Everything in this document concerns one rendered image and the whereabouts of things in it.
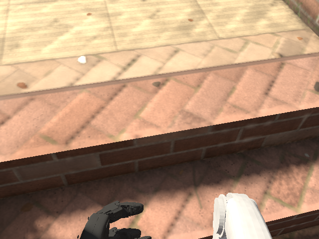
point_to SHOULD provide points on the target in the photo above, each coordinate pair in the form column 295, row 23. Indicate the stairs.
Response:
column 176, row 176

